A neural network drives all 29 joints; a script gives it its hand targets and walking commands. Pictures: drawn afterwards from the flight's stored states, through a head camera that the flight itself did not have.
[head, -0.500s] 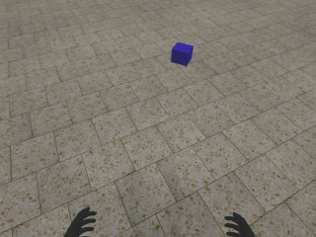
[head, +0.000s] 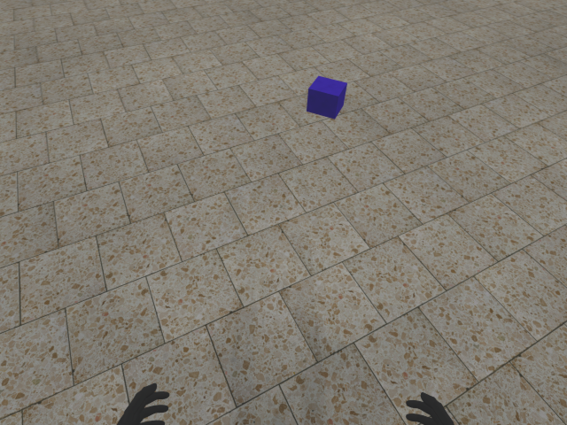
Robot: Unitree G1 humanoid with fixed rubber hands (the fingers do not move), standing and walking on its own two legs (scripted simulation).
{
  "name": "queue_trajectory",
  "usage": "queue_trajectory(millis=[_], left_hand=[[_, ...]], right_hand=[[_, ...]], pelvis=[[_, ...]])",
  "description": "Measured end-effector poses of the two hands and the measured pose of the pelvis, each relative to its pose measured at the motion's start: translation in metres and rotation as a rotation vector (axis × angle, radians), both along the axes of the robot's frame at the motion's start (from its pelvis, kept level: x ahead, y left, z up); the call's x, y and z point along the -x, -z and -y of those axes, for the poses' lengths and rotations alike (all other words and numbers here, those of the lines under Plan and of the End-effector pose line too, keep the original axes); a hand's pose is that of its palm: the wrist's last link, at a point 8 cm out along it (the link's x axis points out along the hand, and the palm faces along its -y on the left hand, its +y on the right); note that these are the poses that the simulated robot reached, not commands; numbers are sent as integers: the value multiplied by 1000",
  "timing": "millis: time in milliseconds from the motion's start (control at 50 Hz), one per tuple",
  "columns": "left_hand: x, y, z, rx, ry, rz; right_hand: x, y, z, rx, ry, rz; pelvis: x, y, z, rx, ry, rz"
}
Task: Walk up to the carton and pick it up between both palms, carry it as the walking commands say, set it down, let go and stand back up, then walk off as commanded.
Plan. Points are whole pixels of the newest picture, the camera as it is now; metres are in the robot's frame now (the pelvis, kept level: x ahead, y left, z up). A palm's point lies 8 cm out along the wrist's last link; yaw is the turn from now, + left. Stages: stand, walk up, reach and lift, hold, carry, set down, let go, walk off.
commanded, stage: stand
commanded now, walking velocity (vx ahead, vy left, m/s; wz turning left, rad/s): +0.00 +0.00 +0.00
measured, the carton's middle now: (326, 97) +1.96 -0.23 -0.68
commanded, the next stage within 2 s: walk up in 0.90 s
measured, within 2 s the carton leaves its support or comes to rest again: neither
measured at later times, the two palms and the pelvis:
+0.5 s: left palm out of the picture +0.08 +0.23 -0.11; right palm out of the picture +0.08 -0.23 -0.11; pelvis +0.00 +0.00 +0.00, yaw +0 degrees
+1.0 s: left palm out of the picture +0.02 +0.23 -0.13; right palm out of the picture +0.02 -0.23 -0.13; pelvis +0.00 +0.00 +0.01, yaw +0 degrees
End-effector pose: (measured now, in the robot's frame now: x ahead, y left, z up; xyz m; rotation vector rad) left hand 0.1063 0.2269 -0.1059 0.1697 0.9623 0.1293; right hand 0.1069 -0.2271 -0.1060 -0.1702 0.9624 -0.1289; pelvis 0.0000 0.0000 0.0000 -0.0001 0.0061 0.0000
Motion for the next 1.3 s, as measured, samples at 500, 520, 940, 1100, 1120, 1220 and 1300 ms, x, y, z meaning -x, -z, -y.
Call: queue_trajectory(millis=[500, 520, 940, 1100, 1120, 1220, 1300], left_hand=[[28, 8, -4, -4, -41, -95], [30, 8, -4, -4, -43, -101], [79, 19, -4, 5, -95, -278], [99, 22, 3, 20, -95, -345], [100, 22, 2, 18, -80, -341], [68, 10, -5, -30, 28, -292], [15, -7, 0, -68, 86, -194]], right_hand=[[28, 8, 4, 3, 40, -96], [29, 8, 4, 3, 42, -102], [79, 18, 4, -1, 91, -275], [98, 22, -2, -15, 91, -337], [98, 21, -1, -12, 83, -325], [109, 14, 27, 24, 135, -280], [112, 10, 63, 50, 167, -281]], pelvis=[[1, -5, 0, 0, 0, 11], [1, -5, 0, 0, 0, 11], [1, -11, 0, 0, 0, 29], [1, -13, 0, 0, 5, 33], [0, -12, 0, -3, 13, 27], [-8, -13, 12, -18, 69, 11], [-23, -15, 31, -13, 106, 17]])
